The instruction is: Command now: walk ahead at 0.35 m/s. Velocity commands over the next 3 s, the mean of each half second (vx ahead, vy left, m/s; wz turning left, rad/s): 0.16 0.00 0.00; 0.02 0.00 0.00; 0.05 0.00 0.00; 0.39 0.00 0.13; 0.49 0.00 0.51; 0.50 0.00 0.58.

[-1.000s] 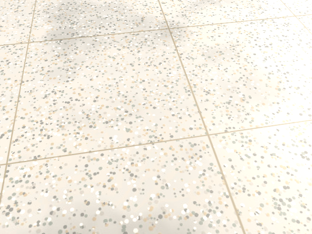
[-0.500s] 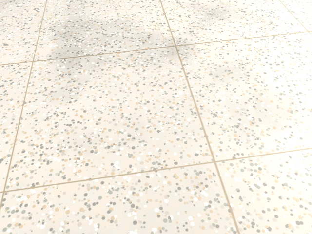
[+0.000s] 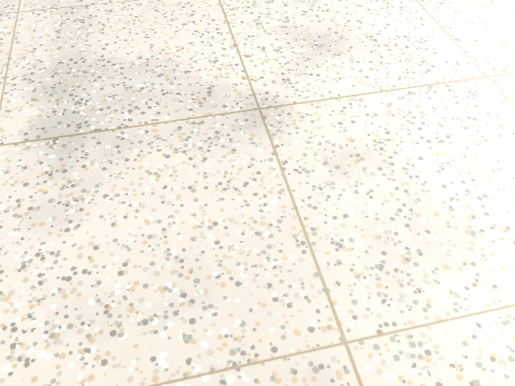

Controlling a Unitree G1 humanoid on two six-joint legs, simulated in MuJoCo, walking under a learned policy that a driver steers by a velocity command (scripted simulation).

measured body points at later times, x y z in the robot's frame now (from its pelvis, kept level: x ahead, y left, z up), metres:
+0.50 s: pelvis +0.15 -0.05 -0.01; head +0.17 -0.05 +0.44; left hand +0.25 +0.19 -0.14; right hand +0.21 -0.30 -0.16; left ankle +0.15 +0.09 -0.74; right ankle +0.23 -0.14 -0.74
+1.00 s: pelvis +0.19 -0.03 -0.01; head +0.21 -0.03 +0.44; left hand +0.25 +0.22 -0.16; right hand +0.20 -0.26 -0.17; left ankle +0.15 +0.09 -0.74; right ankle +0.23 -0.14 -0.74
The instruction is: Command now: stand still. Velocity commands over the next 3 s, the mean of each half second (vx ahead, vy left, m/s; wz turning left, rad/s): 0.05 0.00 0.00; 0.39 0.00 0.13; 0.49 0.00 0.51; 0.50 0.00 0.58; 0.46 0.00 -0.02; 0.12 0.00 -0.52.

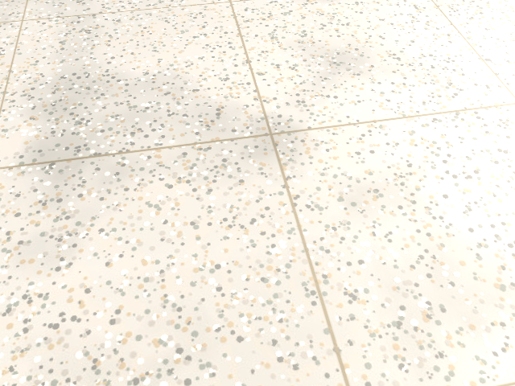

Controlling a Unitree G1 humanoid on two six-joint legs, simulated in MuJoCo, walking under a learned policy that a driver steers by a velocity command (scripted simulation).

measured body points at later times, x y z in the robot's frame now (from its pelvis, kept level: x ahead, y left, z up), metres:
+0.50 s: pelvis +0.02 +0.00 +0.00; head +0.02 -0.01 +0.45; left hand +0.05 +0.24 -0.16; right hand -0.02 -0.24 -0.16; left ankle -0.04 +0.12 -0.73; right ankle +0.03 -0.11 -0.72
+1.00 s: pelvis +0.21 -0.02 +0.00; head +0.23 -0.02 +0.45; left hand +0.11 +0.21 -0.15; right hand +0.42 -0.23 -0.12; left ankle +0.40 +0.13 -0.69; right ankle +0.06 -0.12 -0.73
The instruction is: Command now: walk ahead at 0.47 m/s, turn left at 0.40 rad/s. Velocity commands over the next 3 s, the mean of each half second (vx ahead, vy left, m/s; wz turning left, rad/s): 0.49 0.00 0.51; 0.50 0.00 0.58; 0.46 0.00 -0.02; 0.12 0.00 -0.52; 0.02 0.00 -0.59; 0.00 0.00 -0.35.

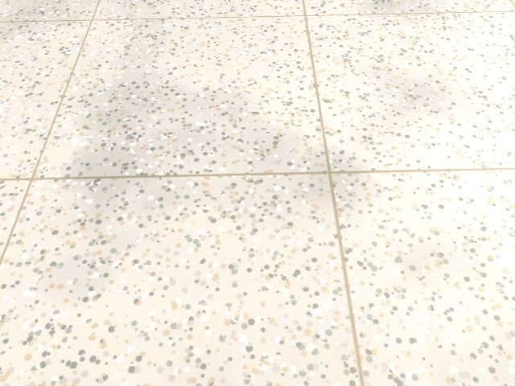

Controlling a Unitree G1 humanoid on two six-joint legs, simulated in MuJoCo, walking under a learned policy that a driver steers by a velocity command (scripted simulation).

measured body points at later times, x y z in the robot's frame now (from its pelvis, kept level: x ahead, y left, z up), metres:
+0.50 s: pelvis +0.30 +0.05 +0.01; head +0.32 +0.07 +0.46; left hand +0.46 +0.34 -0.08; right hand +0.40 -0.21 -0.11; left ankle +0.22 +0.11 -0.73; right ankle +0.53 -0.07 -0.69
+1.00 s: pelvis +0.56 +0.12 +0.01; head +0.58 +0.14 +0.46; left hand +0.41 +0.37 -0.12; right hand +0.87 +0.04 -0.08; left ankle +0.61 +0.34 -0.68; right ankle +0.54 -0.03 -0.73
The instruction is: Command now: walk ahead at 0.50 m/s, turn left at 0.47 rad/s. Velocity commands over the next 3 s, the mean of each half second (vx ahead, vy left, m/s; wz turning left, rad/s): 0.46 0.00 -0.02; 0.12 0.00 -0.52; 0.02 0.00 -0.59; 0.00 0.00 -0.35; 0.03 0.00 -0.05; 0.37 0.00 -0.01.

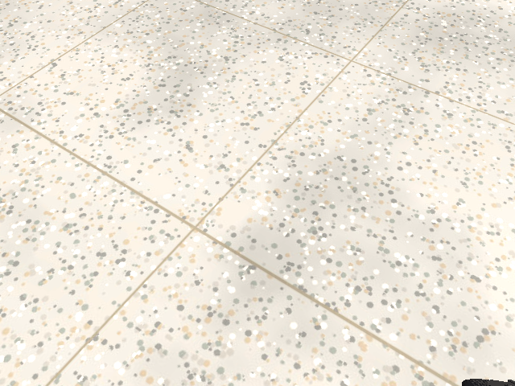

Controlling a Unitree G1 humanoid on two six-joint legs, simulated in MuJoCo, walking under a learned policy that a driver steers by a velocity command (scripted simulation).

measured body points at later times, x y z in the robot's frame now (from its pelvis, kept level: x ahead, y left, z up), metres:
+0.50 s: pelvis +0.27 +0.05 +0.00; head +0.30 +0.06 +0.45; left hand +0.45 +0.30 -0.11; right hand +0.32 -0.23 -0.11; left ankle +0.19 +0.14 -0.74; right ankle +0.45 -0.11 -0.68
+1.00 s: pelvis +0.41 +0.04 -0.01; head +0.45 +0.01 +0.44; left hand +0.66 +0.25 -0.09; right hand +0.47 -0.27 -0.12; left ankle +0.52 +0.18 -0.71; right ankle +0.46 -0.07 -0.74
